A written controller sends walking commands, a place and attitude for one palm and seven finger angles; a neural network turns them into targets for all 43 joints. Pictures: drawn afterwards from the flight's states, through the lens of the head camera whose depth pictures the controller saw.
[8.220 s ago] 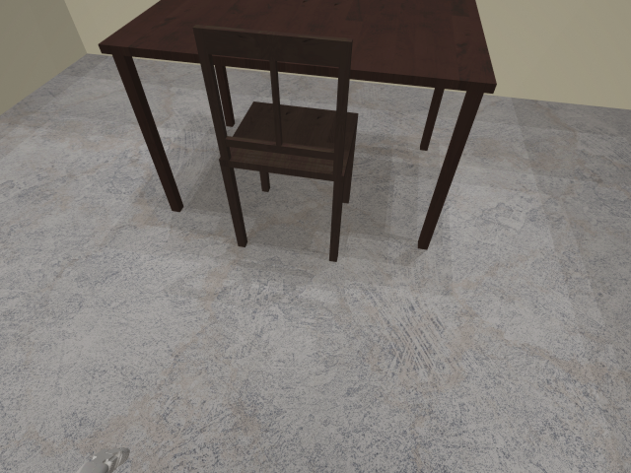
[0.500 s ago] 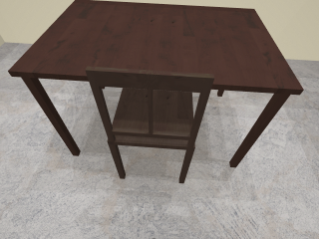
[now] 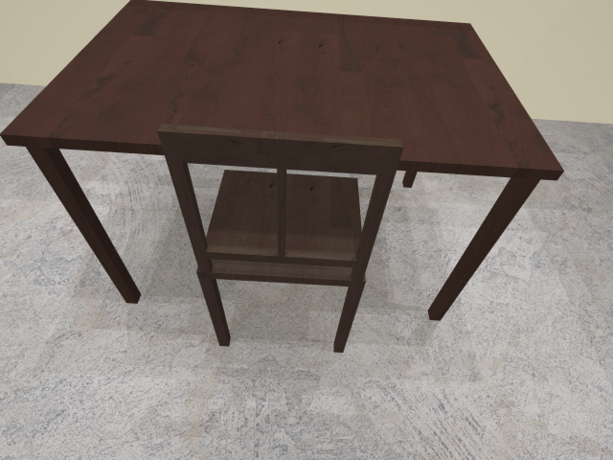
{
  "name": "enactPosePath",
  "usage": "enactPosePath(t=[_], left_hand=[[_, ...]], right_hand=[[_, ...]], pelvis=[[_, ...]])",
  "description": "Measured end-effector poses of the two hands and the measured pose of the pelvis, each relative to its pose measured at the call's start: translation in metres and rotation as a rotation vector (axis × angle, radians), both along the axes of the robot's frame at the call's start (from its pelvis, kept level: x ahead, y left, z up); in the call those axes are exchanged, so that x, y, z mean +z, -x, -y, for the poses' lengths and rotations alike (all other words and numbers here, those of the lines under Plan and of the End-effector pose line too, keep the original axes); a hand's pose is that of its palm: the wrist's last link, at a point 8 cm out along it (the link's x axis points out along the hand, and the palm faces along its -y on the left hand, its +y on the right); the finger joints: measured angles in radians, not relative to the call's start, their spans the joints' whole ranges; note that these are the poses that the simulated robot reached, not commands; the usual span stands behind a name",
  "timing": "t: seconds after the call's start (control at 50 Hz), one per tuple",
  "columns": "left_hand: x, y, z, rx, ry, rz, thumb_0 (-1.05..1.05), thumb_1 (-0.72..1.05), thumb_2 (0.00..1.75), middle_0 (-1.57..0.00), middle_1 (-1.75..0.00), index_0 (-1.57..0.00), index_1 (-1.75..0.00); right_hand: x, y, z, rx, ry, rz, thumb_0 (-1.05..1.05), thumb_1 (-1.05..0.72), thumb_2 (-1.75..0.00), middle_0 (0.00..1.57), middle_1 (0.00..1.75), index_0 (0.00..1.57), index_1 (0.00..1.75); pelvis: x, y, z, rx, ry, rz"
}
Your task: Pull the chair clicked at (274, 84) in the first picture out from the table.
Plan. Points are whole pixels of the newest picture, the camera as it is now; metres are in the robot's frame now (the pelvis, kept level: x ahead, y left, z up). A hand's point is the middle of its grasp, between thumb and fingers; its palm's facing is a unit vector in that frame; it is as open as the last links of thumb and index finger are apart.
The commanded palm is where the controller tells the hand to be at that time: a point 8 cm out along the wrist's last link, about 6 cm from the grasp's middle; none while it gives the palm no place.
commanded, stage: look again from close up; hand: left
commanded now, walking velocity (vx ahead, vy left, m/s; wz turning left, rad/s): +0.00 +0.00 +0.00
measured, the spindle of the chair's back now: (281, 215) +0.58 +0.09 -0.09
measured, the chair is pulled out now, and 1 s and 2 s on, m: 0.00 0.00 0.00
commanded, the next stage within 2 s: shuffle to correct the standing spot in 0.44 s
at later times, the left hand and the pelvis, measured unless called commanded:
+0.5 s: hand out of the picture -0.01 +0.16 -0.17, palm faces -0.02 -0.99 -0.15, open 7.4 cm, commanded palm none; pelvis +0.00 +0.01 +0.01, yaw -4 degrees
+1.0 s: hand out of the picture -0.03 +0.12 -0.17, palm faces +0.01 -0.99 -0.13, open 7.4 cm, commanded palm none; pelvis +0.04 -0.03 +0.00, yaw -3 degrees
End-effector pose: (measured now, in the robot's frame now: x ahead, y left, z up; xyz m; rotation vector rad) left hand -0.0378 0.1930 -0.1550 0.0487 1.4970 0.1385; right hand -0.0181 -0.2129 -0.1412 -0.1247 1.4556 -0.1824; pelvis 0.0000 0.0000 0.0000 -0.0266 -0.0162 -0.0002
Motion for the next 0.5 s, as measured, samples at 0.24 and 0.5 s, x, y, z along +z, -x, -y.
enactPosePath(t=[0.24,0.5], left_hand=[[0.02,0.015,-0.02,-0.035,-0.075,-0.04,-0.01,0.91,0.9,-0.2,-0.3,-0.2,-0.3],[0.012,-0.029,-0.021,-0.09,-0.031,0.031,0.0,0.91,0.9,-0.2,-0.3,-0.2,-0.3]], right_hand=[[0.0,-0.002,0.009,-0.058,0.0,0.035,0.02,-0.93,-0.9,0.2,0.3,0.2,0.3],[0.001,0.022,-0.021,-0.045,-0.027,-0.038,0.01,-0.92,-0.9,0.2,0.3,0.19,0.3]], pelvis=[[0.007,0.007,-0.004,-0.052,-0.034,-0.031],[0.007,0.003,-0.013,-0.071,-0.038,-0.027]])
